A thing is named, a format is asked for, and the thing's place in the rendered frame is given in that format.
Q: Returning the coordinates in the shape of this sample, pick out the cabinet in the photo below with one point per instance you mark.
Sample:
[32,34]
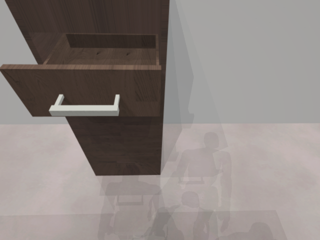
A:
[113,145]

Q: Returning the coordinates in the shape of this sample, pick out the handle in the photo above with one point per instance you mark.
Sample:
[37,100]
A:
[84,110]

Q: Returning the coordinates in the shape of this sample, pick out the drawer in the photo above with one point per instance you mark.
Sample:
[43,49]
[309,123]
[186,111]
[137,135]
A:
[91,69]

